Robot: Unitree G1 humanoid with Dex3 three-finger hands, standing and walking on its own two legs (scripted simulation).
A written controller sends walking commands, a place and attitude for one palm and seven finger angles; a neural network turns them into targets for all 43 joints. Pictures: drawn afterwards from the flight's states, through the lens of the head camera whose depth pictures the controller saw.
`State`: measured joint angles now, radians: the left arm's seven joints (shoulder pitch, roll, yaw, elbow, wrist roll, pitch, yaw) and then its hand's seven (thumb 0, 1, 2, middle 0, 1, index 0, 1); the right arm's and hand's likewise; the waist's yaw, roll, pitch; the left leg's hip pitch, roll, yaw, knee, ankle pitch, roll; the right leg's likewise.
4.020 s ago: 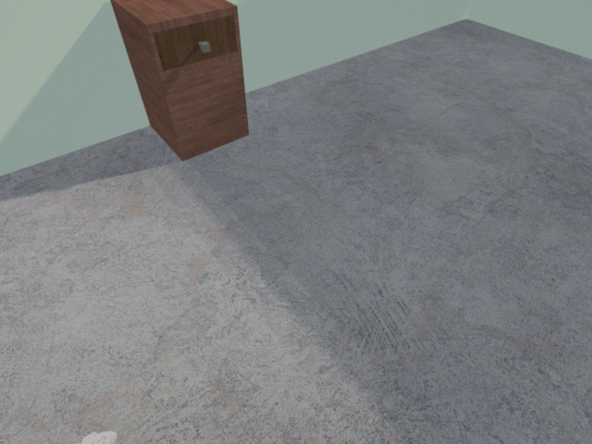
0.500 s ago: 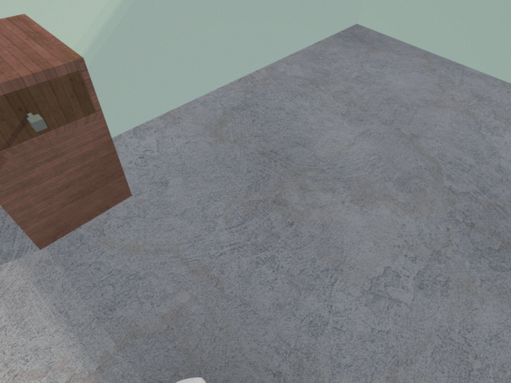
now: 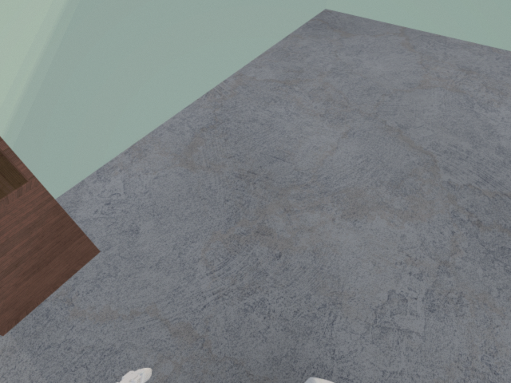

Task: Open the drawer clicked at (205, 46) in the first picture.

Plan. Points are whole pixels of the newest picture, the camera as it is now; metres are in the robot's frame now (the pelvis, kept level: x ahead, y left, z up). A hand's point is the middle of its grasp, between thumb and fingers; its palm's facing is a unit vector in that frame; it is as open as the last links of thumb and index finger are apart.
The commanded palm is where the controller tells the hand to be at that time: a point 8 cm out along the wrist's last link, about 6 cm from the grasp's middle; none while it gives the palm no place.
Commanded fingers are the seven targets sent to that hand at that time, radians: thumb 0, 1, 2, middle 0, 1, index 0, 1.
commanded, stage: walk to a spot facing it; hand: left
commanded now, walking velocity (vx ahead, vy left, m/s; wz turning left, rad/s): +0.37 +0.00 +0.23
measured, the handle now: out of the picture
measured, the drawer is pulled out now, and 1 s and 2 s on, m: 0.00 0.00 0.00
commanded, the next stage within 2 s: turn to face it in 0.24 s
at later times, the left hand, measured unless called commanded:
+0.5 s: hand out of the picture +0.11 +0.21 -0.18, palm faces +0.25 -0.96 -0.14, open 7.4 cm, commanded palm none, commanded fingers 0.00 0.90 0.90 -0.20 -0.30 -0.20 -0.30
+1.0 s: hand (140, 277) +0.33 +0.25 -0.12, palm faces +0.39 -0.87 -0.29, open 7.4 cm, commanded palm none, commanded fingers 0.00 0.90 0.90 -0.20 -0.30 -0.20 -0.30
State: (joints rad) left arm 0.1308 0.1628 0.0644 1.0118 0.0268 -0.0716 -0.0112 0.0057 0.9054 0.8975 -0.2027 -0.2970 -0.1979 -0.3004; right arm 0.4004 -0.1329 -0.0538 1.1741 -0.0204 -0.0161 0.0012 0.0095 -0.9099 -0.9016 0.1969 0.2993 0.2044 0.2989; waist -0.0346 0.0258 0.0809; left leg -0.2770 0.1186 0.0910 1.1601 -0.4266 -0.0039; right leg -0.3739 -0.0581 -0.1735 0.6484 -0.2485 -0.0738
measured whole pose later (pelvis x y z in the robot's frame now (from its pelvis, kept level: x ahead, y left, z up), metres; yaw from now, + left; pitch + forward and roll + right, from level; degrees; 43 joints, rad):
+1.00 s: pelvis +0.27 +0.01 +0.01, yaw +25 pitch +0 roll +1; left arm 0.10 0.19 0.04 0.84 0.02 0.00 0.03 0.01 0.90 0.90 -0.20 -0.30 -0.20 -0.30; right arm 0.24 -0.24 -0.10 0.95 -0.02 0.06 0.00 0.01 -0.91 -0.90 0.20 0.30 0.21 0.30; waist -0.06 0.05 0.06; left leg -0.43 -0.07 -0.06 0.81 -0.42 -0.02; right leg -0.27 -0.04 -0.07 0.58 -0.30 0.00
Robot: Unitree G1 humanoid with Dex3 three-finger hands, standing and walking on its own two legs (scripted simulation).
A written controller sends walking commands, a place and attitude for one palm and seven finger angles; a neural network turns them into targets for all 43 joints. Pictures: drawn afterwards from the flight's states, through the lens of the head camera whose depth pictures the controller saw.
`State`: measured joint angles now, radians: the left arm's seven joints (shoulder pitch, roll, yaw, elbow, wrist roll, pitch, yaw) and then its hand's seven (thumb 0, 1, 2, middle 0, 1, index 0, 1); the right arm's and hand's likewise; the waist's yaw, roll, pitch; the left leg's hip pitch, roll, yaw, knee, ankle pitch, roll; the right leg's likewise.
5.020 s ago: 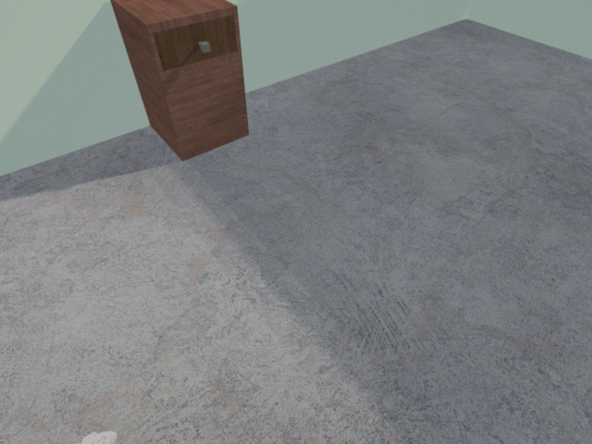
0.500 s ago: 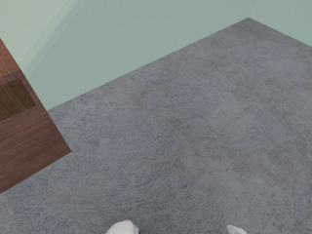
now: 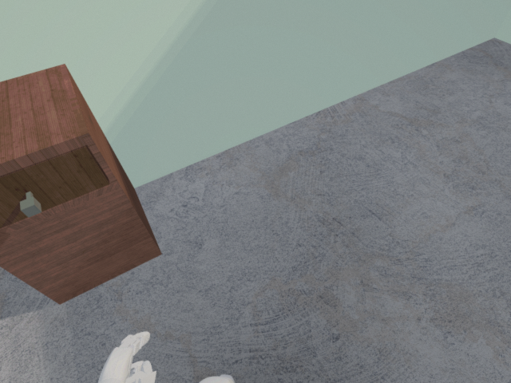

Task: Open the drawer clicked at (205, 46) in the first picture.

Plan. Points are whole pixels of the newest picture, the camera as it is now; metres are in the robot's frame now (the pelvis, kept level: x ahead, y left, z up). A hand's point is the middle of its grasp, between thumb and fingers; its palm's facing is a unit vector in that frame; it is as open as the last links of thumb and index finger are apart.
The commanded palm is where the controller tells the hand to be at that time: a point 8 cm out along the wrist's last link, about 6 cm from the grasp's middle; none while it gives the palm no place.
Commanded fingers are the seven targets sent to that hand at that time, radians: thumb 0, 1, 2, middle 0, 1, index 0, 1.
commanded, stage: turn to face it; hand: left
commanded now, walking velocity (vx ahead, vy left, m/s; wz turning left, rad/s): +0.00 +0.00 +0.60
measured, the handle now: (30, 202) +0.59 +0.64 -0.18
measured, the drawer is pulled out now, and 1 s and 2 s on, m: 0.00 0.00 0.00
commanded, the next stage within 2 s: take the last steps up to it in 0.70 s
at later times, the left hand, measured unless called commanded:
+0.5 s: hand out of the picture -0.08 +0.25 -0.18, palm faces +0.36 -0.89 -0.28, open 7.4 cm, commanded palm none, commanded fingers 0.00 0.90 0.90 -0.20 -0.30 -0.20 -0.30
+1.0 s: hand out of the picture -0.02 +0.20 -0.14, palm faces +0.46 -0.85 -0.25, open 7.4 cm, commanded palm none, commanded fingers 0.00 0.90 0.90 -0.20 -0.30 -0.20 -0.30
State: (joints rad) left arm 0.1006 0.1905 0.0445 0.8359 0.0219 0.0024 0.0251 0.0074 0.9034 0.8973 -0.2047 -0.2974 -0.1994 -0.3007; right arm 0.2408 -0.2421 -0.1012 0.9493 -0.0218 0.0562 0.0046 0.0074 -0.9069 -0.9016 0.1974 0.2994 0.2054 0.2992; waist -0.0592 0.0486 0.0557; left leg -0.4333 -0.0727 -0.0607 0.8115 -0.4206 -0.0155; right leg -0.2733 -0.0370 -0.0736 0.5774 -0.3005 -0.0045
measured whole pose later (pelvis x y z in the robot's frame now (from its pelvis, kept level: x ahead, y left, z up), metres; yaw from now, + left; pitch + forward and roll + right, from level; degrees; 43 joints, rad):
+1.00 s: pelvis +0.00 +0.01 +0.01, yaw +27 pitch -2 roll +1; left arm 0.25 0.15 0.02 0.96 0.02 -0.02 0.01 0.01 0.90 0.90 -0.21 -0.30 -0.20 -0.30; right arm 0.26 -0.23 -0.07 1.04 -0.03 0.06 0.02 0.01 -0.91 -0.90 0.20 0.30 0.20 0.30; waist -0.01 0.05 0.02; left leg -0.42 -0.01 -0.02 1.01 -0.36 -0.01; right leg -0.16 -0.05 -0.11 0.48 -0.29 -0.01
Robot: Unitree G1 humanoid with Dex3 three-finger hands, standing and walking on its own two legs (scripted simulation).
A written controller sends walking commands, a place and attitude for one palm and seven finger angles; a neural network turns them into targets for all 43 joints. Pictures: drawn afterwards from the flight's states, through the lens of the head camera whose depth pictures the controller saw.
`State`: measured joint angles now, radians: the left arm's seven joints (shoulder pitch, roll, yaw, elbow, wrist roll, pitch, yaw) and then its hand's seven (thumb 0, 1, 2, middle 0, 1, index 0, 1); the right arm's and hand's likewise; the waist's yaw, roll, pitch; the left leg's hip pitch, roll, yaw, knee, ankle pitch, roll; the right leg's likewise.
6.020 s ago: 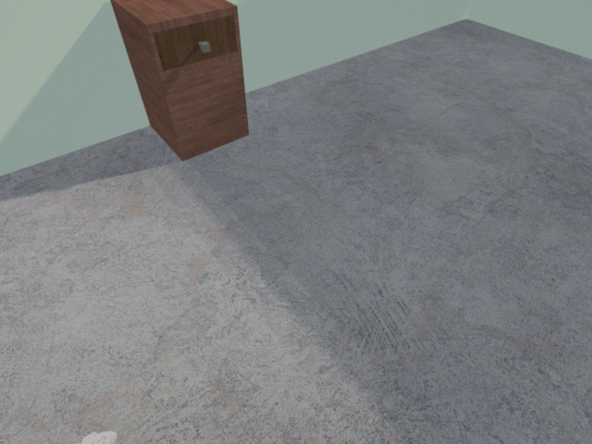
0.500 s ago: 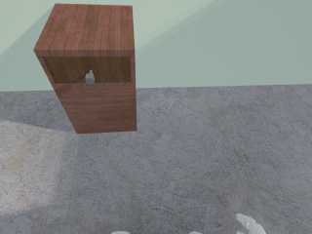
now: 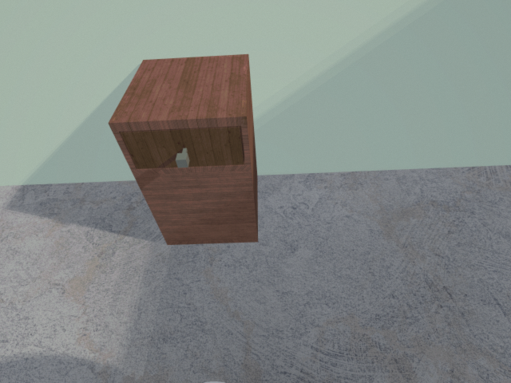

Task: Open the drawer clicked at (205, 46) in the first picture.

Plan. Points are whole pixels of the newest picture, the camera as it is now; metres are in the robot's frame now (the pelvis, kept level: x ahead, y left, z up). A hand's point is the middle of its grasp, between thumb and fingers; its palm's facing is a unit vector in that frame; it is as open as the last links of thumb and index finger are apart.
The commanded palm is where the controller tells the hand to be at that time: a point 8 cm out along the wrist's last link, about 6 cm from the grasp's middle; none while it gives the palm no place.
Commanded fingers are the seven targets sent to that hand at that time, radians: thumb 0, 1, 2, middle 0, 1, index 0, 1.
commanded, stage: take the last steps up to it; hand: left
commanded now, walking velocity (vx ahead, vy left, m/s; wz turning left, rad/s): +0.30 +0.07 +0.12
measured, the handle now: (183, 156) +0.82 +0.30 -0.19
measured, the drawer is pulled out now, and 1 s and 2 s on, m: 0.00 0.00 0.00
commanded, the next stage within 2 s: come to a stop and stand still in 0.82 s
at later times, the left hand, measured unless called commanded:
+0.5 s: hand out of the picture +0.03 +0.26 -0.18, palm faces +0.12 -0.98 -0.15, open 7.4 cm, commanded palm none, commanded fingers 0.00 0.90 0.90 -0.20 -0.30 -0.20 -0.30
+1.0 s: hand (172, 274) +0.38 +0.23 -0.18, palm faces -0.02 -0.98 -0.20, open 7.4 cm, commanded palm none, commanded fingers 0.00 0.90 0.90 -0.20 -0.30 -0.20 -0.30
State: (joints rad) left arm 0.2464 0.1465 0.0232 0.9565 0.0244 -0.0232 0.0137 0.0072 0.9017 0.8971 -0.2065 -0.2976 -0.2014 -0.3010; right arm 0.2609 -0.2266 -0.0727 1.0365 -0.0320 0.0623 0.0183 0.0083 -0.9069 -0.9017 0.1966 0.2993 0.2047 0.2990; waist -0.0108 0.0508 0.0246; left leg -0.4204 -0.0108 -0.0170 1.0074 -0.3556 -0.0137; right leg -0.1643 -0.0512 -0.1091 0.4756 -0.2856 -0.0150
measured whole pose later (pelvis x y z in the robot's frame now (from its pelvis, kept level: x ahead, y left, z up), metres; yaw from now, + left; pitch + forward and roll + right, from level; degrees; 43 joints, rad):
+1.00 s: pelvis +0.28 +0.06 -0.02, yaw +0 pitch -2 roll +1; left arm 0.13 0.14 0.04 1.00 0.02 -0.05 0.00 0.01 0.91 0.90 -0.20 -0.30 -0.20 -0.30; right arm 0.42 -0.12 -0.03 1.17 -0.01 -0.01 -0.03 0.01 -0.91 -0.90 0.20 0.30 0.21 0.30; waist -0.05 0.02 0.11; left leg -0.21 0.05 0.07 1.09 -0.52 0.01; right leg -0.37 -0.01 -0.14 0.63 -0.22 -0.09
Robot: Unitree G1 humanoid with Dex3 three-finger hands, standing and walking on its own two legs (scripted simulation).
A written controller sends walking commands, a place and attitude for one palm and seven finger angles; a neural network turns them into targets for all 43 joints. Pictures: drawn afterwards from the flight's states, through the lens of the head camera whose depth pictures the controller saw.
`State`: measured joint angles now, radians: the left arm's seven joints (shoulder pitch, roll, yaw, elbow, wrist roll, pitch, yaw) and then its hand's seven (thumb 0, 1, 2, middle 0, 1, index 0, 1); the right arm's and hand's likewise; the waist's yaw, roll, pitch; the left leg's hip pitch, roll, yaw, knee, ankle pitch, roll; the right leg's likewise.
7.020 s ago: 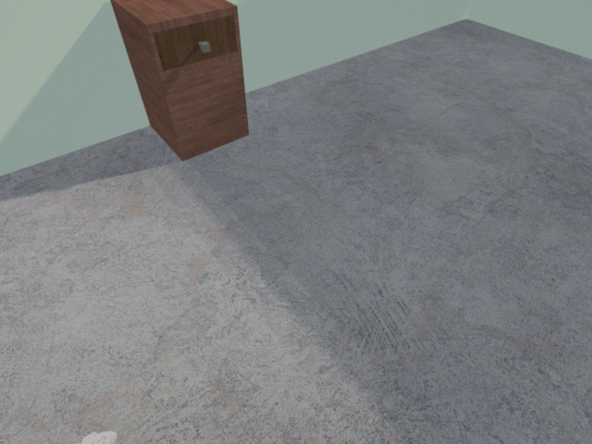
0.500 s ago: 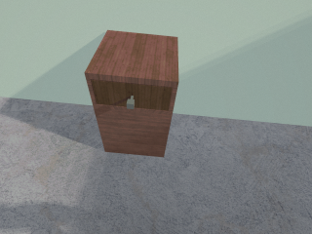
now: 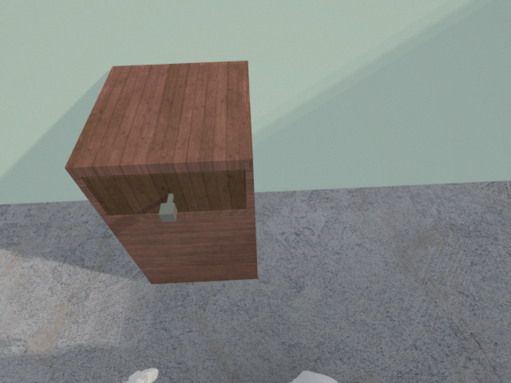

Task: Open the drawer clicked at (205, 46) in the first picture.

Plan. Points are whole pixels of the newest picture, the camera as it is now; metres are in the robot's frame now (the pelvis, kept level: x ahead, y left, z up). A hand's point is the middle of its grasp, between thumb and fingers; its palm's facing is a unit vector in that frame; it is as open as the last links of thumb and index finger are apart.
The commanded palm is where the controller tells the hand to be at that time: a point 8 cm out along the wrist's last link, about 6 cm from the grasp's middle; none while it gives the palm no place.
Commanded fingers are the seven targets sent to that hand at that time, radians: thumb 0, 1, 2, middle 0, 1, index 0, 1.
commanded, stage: come to a stop and stand still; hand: left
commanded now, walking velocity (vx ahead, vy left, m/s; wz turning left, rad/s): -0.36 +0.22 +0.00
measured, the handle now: (169, 206) +0.54 +0.24 -0.17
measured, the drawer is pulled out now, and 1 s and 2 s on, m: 0.00 0.00 0.00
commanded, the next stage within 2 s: look again from close up in 1.14 s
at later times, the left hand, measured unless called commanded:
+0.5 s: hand out of the picture +0.04 +0.24 -0.16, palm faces +0.10 -0.97 -0.22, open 7.4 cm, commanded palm none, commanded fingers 0.00 0.90 0.90 -0.20 -0.30 -0.20 -0.30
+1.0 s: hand out of the picture -0.01 +0.20 -0.15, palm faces +0.01 -0.98 -0.20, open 7.3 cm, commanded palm none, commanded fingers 0.00 0.90 0.90 -0.20 -0.30 -0.20 -0.30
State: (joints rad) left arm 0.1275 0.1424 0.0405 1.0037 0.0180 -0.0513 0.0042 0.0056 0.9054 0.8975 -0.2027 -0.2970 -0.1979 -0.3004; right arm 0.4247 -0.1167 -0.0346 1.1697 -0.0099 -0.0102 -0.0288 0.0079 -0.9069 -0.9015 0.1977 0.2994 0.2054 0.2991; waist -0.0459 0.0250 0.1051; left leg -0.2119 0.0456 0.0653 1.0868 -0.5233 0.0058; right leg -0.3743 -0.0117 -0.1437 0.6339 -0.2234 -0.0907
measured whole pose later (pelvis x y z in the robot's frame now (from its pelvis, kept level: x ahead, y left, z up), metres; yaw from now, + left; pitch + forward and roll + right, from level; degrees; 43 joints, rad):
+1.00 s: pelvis -0.01 +0.03 +0.02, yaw -1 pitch -2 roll +1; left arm 0.26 0.14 0.00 1.14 0.01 0.00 0.04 0.02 0.92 0.90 -0.21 -0.30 -0.20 -0.30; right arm 0.29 -0.15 0.00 1.16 -0.01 0.01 -0.03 0.00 -0.91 -0.90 0.20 0.30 0.20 0.30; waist -0.01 0.00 0.04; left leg -0.15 0.02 0.05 0.39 -0.22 -0.01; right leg -0.13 -0.01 -0.03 0.43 -0.27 -0.01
